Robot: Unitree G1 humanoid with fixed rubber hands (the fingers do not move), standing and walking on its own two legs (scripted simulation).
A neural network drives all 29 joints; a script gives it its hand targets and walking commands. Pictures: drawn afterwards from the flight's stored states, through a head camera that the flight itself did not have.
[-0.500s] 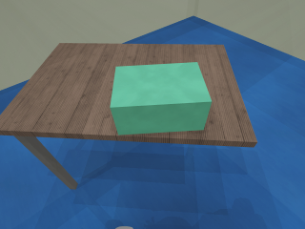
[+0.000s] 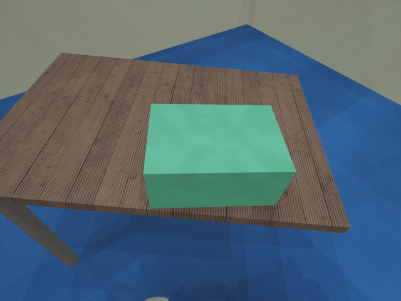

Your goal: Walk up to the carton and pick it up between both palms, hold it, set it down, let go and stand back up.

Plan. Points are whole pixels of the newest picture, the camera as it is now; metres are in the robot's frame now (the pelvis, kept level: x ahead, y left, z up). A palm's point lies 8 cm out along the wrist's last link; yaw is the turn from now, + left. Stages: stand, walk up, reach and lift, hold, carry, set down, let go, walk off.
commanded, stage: walk up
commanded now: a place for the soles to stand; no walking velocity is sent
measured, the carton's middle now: (213, 154) +0.43 -0.01 +0.02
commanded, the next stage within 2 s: reach and lift in 1.30 s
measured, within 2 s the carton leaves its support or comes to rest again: neither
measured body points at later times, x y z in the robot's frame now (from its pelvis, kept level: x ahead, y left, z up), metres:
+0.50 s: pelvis +0.01 -0.04 +0.00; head +0.03 -0.05 +0.45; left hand +0.10 +0.28 -0.10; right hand +0.12 -0.35 -0.12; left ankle +0.08 +0.11 -0.73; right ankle +0.01 -0.15 -0.73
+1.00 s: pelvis +0.02 -0.03 +0.00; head +0.04 -0.05 +0.45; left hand +0.11 +0.29 -0.10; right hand +0.12 -0.34 -0.12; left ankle +0.08 +0.11 -0.73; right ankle +0.01 -0.15 -0.73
